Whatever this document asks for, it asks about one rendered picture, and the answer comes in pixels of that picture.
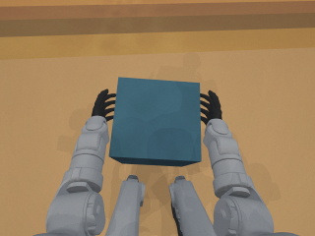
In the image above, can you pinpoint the robot left hand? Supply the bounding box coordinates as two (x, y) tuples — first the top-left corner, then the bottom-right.
(91, 89), (116, 122)

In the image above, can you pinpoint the robot right hand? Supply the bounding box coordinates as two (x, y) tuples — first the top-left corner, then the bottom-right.
(200, 90), (222, 126)

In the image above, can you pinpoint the left robot upper arm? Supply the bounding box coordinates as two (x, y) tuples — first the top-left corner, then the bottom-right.
(32, 191), (106, 236)

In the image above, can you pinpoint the right robot upper arm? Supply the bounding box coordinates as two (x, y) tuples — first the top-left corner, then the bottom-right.
(213, 196), (299, 236)

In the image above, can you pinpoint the right robot shin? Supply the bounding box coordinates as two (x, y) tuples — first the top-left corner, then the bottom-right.
(174, 175), (194, 232)

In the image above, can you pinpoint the left robot forearm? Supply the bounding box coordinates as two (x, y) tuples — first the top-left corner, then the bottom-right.
(45, 115), (109, 232)

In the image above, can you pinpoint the right robot forearm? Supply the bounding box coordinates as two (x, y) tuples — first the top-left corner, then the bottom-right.
(203, 118), (275, 231)

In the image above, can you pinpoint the robot right thigh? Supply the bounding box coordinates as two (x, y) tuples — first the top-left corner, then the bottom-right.
(168, 179), (217, 236)

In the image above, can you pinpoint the carton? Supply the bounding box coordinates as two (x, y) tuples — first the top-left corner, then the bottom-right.
(108, 77), (202, 167)

